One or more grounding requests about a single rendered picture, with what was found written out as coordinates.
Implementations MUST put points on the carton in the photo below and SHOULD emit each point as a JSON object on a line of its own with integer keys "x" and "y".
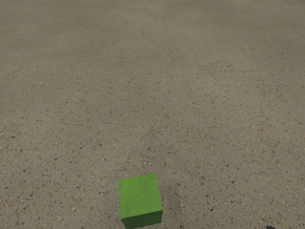
{"x": 140, "y": 201}

